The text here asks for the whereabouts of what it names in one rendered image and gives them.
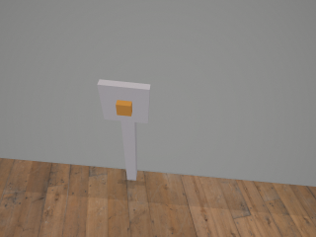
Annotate panel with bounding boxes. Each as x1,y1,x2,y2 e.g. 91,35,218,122
97,79,151,181

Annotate button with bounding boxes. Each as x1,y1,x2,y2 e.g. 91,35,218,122
116,100,132,117

